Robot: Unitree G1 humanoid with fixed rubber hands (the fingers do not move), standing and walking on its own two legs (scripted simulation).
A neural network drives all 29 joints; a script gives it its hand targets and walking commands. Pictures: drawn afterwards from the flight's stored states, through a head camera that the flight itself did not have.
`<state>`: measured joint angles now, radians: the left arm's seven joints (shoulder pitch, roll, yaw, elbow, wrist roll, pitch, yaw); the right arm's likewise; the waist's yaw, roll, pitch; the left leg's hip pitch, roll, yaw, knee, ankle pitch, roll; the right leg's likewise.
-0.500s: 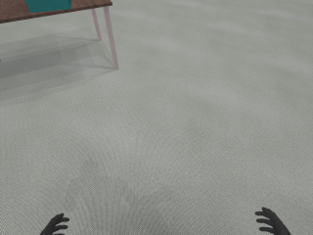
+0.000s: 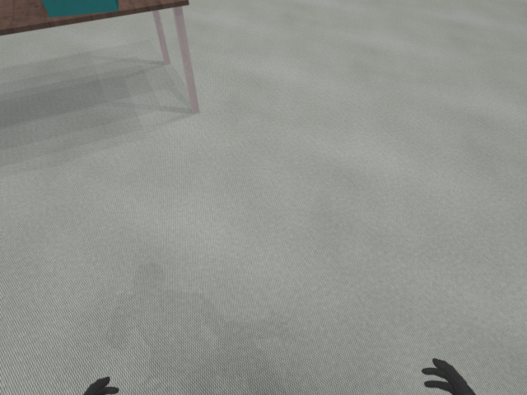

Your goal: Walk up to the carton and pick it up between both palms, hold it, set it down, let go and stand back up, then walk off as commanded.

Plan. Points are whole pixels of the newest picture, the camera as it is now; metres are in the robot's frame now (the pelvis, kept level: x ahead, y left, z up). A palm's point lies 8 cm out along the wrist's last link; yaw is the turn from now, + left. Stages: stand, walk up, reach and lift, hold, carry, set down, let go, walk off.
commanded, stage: stand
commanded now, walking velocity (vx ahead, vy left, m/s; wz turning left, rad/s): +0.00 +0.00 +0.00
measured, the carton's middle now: out of the picture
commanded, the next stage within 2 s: walk up in 1.92 s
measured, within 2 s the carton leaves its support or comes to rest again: neither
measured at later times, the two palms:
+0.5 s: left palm out of the picture +0.10 +0.29 -0.09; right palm out of the picture +0.11 -0.29 -0.09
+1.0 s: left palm out of the picture +0.09 +0.29 -0.09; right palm out of the picture +0.10 -0.30 -0.09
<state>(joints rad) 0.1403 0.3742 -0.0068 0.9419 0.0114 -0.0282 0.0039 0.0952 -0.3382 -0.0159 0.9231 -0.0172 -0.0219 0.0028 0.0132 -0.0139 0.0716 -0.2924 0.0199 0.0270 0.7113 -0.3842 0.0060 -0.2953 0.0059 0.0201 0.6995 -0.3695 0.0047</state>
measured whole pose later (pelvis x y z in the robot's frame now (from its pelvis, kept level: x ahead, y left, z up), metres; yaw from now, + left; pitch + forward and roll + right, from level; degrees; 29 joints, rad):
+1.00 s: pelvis +0.00 -0.01 +0.03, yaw +0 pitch -3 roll +0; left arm 0.10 0.36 -0.01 1.10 0.01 -0.02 0.00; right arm 0.08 -0.34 -0.03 1.08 -0.01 -0.01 0.01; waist 0.00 0.00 0.07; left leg -0.10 0.03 0.03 0.36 -0.21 -0.01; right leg -0.11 0.01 0.02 0.37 -0.20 -0.01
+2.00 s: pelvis +0.01 -0.02 +0.03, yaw -1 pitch -3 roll +0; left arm 0.09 0.37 -0.01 1.09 0.00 -0.02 0.00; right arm 0.08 -0.34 -0.02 1.08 -0.01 -0.01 0.00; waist 0.00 0.00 0.06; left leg -0.08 0.04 0.03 0.34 -0.21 -0.03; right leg -0.10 0.03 0.02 0.35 -0.20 -0.02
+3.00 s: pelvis +0.30 +0.10 +0.01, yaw +20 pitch -2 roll -3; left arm 0.27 0.46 0.08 0.85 0.02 -0.13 -0.04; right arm 0.25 -0.46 -0.09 0.86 -0.02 -0.05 0.08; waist 0.02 0.10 0.02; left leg -0.50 0.08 -0.03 1.07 -0.36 0.00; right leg -0.25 -0.03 -0.22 0.58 -0.29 -0.04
